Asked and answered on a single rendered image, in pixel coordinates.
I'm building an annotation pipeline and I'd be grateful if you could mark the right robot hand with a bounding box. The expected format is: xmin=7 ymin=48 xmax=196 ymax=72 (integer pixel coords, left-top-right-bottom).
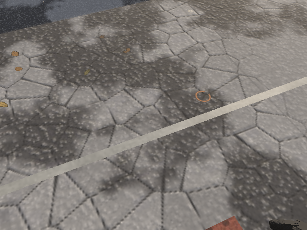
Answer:
xmin=269 ymin=219 xmax=307 ymax=230

